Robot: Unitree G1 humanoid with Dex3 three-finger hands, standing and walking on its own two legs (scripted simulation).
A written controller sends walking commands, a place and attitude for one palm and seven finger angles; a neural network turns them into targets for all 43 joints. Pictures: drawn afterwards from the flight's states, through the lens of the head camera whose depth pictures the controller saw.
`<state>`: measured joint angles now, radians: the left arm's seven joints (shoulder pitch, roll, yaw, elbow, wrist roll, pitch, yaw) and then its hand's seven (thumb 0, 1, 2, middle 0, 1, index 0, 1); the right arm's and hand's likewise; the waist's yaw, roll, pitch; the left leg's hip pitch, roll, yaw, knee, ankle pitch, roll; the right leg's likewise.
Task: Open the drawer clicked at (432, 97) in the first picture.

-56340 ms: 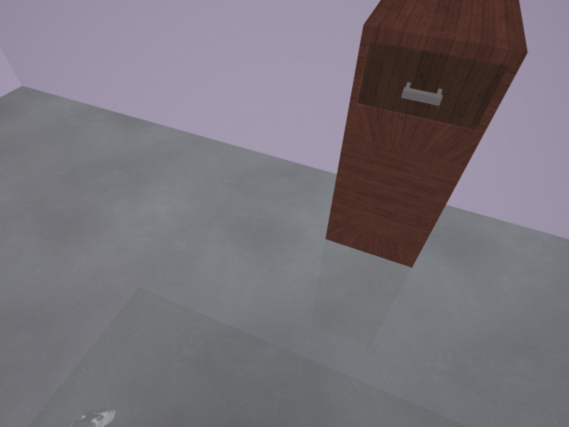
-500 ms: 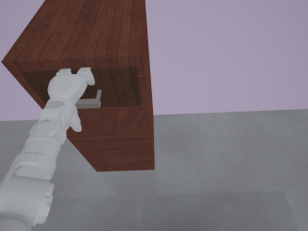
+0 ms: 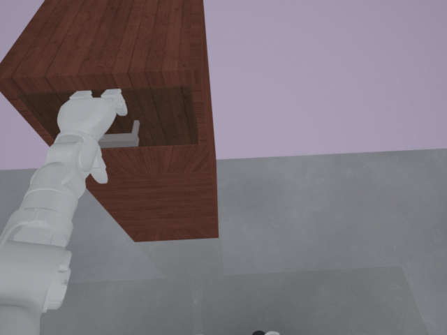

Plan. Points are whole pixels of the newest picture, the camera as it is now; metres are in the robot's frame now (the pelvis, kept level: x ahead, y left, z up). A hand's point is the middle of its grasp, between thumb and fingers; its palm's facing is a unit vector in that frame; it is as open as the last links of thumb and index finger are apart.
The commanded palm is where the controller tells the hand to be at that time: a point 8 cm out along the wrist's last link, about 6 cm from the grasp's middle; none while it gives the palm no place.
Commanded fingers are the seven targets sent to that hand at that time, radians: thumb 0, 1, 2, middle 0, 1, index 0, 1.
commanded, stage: move the hooked fingers above the handle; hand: left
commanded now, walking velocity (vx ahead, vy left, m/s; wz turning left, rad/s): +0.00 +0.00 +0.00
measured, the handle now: (115, 133) +0.51 +0.25 +0.02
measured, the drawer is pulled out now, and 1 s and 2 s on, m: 0.00 0.00 0.00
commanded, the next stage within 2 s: lower the fingers behind the handle in 0.76 s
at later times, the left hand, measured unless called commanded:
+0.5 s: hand (98, 135) +0.47 +0.25 +0.07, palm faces -0.02 -0.05 -1.00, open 13.8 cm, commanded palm +0.45 +0.26 +0.14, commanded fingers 0.00 -0.50 0.30 -0.30 -1.20 -0.30 -1.20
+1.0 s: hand (103, 139) +0.46 +0.24 +0.07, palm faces -0.04 -0.03 -1.00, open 13.8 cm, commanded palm +0.44 +0.25 +0.13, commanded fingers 0.00 -0.50 0.30 -0.30 -1.20 -0.30 -1.20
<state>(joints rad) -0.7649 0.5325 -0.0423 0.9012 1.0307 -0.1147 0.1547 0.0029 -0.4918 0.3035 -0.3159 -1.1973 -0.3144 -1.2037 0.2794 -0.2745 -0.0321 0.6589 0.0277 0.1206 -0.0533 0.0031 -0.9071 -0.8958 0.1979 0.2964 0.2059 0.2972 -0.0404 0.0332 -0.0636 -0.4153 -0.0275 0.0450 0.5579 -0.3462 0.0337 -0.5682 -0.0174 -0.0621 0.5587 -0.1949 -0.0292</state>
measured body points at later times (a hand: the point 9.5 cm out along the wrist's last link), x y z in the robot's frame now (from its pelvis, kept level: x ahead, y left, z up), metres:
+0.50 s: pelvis +0.01 +0.02 +0.00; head +0.08 +0.01 +0.44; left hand +0.46 +0.25 +0.13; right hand +0.07 -0.26 -0.13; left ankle -0.05 +0.10 -0.73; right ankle +0.04 -0.10 -0.73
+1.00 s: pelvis +0.02 +0.01 +0.00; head +0.08 -0.01 +0.45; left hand +0.45 +0.24 +0.13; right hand +0.11 -0.25 -0.14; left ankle -0.05 +0.10 -0.73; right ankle +0.04 -0.10 -0.73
